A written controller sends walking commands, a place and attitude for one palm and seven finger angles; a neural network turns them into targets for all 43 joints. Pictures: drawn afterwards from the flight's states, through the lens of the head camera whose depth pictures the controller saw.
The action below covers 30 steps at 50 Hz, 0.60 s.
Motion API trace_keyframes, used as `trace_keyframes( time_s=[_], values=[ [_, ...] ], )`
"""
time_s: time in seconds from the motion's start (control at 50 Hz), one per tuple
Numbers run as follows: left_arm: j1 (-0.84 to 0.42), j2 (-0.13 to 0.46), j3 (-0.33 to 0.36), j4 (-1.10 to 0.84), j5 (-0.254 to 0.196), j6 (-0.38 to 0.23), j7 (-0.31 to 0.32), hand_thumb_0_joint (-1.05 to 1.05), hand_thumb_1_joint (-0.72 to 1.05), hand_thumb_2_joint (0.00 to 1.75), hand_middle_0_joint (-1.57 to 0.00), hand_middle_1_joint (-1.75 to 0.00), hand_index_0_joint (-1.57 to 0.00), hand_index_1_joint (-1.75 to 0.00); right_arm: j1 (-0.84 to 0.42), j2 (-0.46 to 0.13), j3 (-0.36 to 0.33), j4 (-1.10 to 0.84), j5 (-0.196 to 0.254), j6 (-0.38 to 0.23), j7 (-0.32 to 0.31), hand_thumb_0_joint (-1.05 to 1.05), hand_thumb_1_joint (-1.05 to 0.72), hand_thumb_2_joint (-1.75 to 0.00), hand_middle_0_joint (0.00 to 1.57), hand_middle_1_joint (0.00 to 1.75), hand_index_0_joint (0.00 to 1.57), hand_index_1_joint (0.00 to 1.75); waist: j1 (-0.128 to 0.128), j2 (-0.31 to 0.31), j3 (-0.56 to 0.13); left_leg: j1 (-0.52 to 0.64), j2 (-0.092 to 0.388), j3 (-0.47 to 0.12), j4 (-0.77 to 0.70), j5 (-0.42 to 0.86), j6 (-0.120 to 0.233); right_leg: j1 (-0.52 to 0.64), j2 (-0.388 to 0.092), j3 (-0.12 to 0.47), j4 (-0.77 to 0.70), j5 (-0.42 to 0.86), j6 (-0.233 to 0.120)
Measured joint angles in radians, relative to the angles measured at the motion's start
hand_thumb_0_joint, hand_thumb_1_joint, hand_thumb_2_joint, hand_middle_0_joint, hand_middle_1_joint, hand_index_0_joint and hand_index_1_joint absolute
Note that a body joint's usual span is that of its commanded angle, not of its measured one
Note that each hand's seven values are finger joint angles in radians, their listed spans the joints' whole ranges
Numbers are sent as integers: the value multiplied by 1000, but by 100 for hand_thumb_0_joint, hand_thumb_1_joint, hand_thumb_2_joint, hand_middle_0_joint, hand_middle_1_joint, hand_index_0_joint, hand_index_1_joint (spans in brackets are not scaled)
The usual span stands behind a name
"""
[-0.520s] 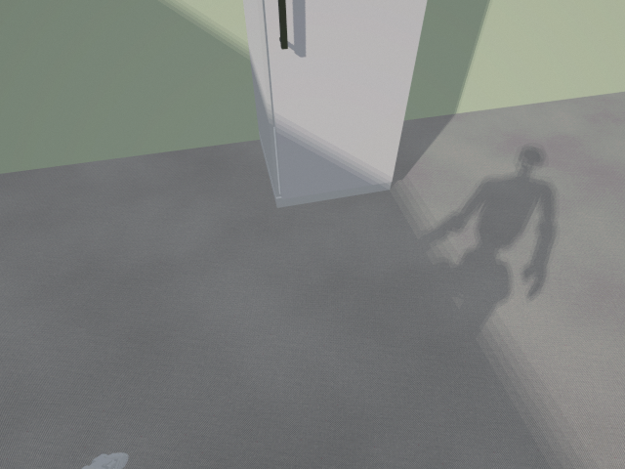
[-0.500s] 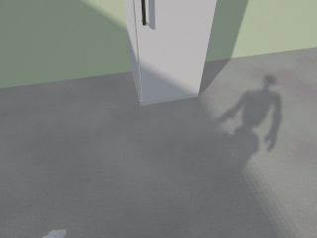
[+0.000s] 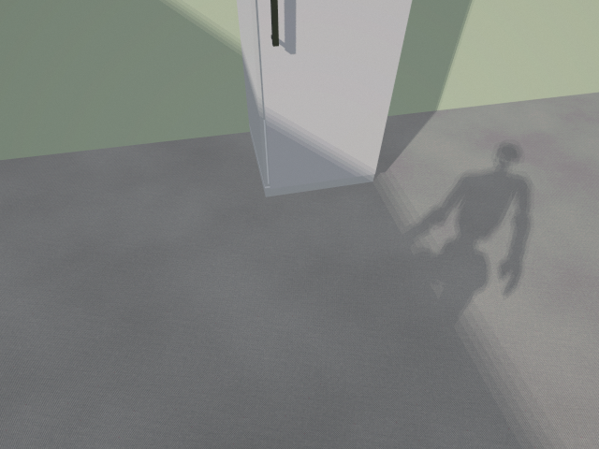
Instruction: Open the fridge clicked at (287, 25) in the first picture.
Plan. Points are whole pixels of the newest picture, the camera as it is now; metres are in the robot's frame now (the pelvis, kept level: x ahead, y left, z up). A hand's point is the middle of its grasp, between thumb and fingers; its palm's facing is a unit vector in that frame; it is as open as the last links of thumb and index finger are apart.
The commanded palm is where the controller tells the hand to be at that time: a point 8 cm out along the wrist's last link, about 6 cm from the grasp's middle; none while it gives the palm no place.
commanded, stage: stand and wait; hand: left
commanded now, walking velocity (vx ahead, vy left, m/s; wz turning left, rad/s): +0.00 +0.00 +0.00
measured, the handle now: (273, 3) +1.32 +0.16 +0.12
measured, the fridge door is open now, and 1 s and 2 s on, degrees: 0 0 0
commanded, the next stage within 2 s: look at it before walking up in 0.30 s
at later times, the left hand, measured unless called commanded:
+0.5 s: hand out of the picture +0.07 +0.25 -0.15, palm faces -0.03 -0.94 -0.34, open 7.4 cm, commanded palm none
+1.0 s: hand out of the picture +0.07 +0.25 -0.15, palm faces -0.03 -0.94 -0.34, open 7.4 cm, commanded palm none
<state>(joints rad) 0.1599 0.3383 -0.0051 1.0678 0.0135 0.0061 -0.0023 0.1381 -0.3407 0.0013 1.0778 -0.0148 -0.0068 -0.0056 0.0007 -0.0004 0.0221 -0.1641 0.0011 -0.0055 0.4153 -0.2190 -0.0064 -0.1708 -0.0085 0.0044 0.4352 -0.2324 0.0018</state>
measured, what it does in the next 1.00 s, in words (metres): stands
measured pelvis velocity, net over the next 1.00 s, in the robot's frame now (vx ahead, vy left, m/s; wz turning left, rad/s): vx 0.00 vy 0.00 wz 0.00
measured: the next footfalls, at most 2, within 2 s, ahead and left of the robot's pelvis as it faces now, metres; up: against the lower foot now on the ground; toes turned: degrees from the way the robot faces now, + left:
left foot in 1.70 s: +0.33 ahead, +0.10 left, +0.00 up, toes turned -6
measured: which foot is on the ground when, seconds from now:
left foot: down 0.00-1.00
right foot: down 0.00-1.00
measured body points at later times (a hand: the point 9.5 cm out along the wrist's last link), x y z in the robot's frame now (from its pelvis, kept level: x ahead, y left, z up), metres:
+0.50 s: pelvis -0.01 +0.00 +0.00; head -0.01 +0.00 +0.45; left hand +0.07 +0.30 -0.13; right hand +0.07 -0.29 -0.13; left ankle +0.00 +0.12 -0.74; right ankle +0.00 -0.12 -0.74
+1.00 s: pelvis +0.00 +0.00 +0.00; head +0.00 +0.00 +0.45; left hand +0.07 +0.30 -0.13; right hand +0.08 -0.30 -0.13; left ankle +0.00 +0.12 -0.74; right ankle +0.00 -0.12 -0.74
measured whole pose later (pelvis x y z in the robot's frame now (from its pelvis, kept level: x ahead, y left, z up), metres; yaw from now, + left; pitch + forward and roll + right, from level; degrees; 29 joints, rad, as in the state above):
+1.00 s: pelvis +0.00 +0.00 +0.00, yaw +0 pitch -2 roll +0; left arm 0.15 0.34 -0.01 1.09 0.02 0.00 0.00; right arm 0.12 -0.34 0.01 1.11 -0.01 -0.01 0.00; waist 0.00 0.00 0.03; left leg -0.14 0.00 -0.01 0.37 -0.19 -0.01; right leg -0.15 -0.01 0.00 0.38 -0.20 0.00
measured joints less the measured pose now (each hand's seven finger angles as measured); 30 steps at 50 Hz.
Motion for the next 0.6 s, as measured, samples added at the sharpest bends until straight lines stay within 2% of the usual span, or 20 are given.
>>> trace_keyframes(
  time_s=[0.6],
  values=[
    [-15,-2,-3,13,2,-8,-1,0,90,90,-20,-30,-21,-30,-8,3,5,26,3,-4,5,1,-90,-89,20,30,20,30,-3,-1,-1,6,0,0,-35,26,0,7,0,0,-37,27,2]
  ],
)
